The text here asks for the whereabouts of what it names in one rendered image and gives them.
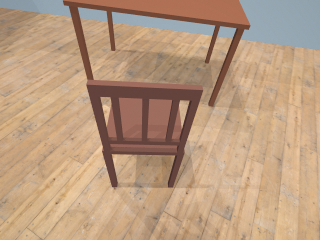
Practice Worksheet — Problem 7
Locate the table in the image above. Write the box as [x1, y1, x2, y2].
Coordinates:
[63, 0, 251, 107]

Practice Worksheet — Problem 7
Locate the chair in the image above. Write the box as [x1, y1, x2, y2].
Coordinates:
[86, 79, 203, 188]

